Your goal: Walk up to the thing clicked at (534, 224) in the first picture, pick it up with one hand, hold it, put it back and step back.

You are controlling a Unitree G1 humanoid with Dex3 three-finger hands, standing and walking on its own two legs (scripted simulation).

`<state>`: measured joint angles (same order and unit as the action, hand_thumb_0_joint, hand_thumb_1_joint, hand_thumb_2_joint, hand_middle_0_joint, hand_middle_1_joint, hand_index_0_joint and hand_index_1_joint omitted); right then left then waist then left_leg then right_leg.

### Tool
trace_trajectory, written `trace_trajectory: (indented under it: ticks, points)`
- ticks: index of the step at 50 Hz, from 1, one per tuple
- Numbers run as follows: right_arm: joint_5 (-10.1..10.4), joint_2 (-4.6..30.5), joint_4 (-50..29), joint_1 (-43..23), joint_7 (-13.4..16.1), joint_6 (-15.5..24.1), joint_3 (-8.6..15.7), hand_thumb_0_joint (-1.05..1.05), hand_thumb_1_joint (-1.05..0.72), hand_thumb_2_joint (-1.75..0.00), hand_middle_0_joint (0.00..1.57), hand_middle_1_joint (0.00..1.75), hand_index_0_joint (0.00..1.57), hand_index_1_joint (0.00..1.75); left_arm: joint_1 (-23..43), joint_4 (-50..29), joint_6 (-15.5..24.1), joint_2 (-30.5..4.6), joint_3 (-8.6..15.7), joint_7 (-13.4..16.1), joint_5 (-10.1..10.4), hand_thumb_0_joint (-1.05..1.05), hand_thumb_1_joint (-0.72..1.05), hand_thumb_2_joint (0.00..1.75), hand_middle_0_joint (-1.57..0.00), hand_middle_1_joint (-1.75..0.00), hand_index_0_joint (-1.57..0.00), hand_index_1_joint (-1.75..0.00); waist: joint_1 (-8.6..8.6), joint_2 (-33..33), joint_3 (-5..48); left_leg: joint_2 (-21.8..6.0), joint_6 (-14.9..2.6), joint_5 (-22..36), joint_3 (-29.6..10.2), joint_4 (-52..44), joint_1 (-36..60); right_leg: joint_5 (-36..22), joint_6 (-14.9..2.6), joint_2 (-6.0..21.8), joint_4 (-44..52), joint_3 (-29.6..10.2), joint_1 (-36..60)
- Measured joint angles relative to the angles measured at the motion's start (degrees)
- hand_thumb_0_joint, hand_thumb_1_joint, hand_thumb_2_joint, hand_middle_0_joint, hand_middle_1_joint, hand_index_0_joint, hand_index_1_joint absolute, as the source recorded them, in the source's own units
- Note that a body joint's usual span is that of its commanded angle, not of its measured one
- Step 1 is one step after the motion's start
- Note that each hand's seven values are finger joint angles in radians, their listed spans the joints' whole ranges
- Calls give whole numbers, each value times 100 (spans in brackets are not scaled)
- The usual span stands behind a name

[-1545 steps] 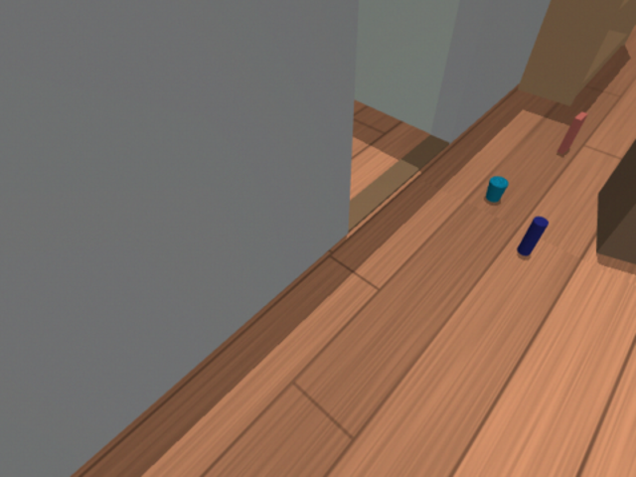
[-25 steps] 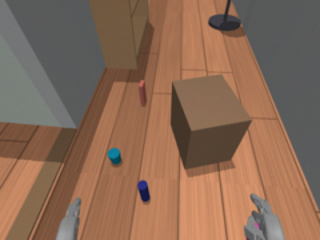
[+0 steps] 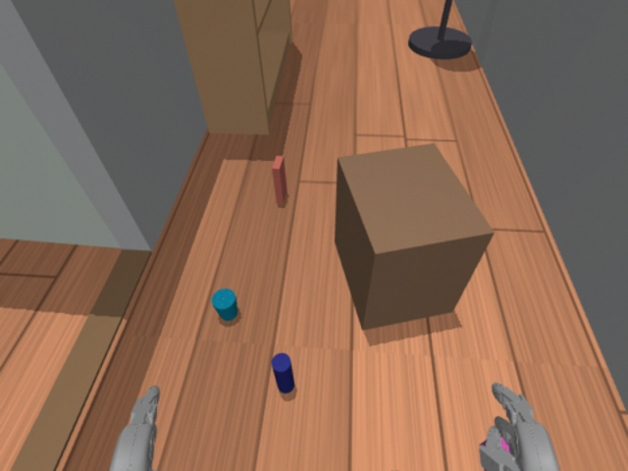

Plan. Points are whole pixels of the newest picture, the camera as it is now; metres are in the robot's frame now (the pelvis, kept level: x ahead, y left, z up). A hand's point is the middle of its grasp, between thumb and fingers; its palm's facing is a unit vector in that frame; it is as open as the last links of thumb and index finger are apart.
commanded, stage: stand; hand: left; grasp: from the side
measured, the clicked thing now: (283, 374) +0.48 +0.12 -0.63
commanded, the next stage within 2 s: none
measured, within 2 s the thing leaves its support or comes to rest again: neither
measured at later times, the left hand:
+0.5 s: hand (182, 457) +0.17 +0.19 -0.06, palm faces +0.10 -0.95 -0.28, open 9.4 cm
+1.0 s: hand out of the picture +0.09 +0.25 -0.11, palm faces +0.01 -0.93 -0.36, open 7.4 cm
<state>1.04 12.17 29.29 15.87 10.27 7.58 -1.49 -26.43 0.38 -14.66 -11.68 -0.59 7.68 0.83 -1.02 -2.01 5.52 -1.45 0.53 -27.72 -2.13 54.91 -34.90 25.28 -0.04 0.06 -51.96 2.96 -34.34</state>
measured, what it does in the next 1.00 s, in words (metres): stands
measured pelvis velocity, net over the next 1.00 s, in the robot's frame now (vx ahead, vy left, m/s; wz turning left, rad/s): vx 0.01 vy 0.01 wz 0.01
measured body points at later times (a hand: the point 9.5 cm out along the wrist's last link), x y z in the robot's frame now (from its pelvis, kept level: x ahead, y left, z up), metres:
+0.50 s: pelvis +0.00 +0.00 +0.00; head +0.03 +0.01 +0.45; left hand +0.16 +0.24 -0.04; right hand +0.16 -0.24 -0.07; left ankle +0.00 +0.12 -0.69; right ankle +0.01 -0.12 -0.69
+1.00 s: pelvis +0.01 +0.01 +0.03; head +0.02 +0.01 +0.48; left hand +0.09 +0.30 -0.08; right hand +0.11 -0.28 -0.09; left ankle +0.00 +0.12 -0.69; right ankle +0.01 -0.12 -0.69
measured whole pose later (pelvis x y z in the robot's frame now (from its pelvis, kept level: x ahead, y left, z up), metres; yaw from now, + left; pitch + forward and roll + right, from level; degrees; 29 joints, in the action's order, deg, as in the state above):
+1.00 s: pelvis +0.01 +0.01 +0.03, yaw +1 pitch +0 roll +0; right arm -2.7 18.3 52.3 11.2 1.0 0.8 2.3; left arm -13.4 48.3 -0.2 -18.0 1.5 1.4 -2.4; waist 1.0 -0.4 -1.6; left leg 1.0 -0.7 -21.0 -1.0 38.8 -17.4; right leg 20.2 0.9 2.4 -38.5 2.0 -17.8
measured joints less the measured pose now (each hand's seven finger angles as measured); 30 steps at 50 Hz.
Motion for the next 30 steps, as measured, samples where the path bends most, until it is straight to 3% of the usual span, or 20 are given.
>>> trace_trajectory:
  ticks: [8, 12, 21, 26, 30]
  points:
    - [-13, -8, 32, -6, 22, 2, 1, 1, -90, -90, 21, 30, 20, 30, -19, -4, -6, -6, 5, -1, -10, -1, -37, 16, -8, -10, -8, -10, -2, -3, 40, -4, -10, -36, -4, 24, 24, 22, 13, -4, 1, 3, 36]
    - [-16, -10, 36, -13, 22, 9, 3, 1, -90, -90, 21, 30, 20, 30, 14, 18, -13, -4, 2, 4, -14, -1, -27, 26, -13, -17, -13, -16, -4, 9, 47, 1, -17, -43, 1, 25, 43, 25, 19, 0, 6, -2, 57]
    - [-11, -12, 14, -7, -10, 21, -2, 1, -90, -90, 21, 30, 20, 30, 10, 0, -13, -10, -7, -5, -7, -1, 26, 69, -19, -27, -19, -27, 6, 2, 8, 9, -29, -35, 14, 7, 59, 11, 30, 7, 30, -15, 73]
    - [-13, -18, 7, -14, -13, 20, -14, 1, -90, -90, 21, 30, 20, 30, 22, -5, -26, -14, 4, -13, -5, 0, 59, 81, -20, -29, -20, -29, 8, -1, -22, 12, -34, -28, 18, 2, 18, 6, 34, 10, 32, -19, 30]
    - [-16, -25, 21, 6, -7, 14, -15, 1, -90, -90, 21, 30, 20, 30, -23, -67, -36, -18, 2, -8, -8, 0, 75, 86, -20, -30, -20, -30, 10, 8, 3, 9, -32, -38, 17, -4, 20, 15, 33, 7, 39, -19, 32]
